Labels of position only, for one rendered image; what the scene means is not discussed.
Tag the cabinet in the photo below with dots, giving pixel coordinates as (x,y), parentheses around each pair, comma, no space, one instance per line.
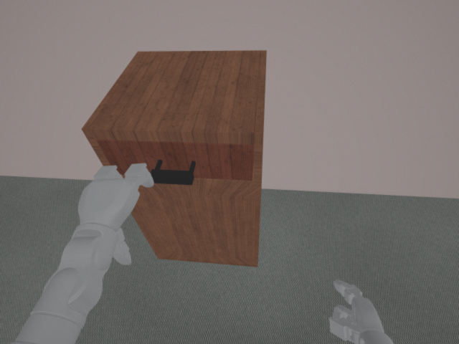
(192,97)

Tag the handle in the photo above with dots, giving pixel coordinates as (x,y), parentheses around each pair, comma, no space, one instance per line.
(172,176)

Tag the robot left forearm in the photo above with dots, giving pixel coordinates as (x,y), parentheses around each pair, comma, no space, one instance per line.
(73,290)

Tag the robot left hand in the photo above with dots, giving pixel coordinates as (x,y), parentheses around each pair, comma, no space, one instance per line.
(109,199)

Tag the robot right hand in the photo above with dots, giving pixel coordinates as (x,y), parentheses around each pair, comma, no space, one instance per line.
(349,324)

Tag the drawer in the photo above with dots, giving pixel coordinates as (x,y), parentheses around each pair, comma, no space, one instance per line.
(213,160)

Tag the robot right forearm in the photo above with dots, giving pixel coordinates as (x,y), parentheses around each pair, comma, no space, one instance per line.
(374,337)

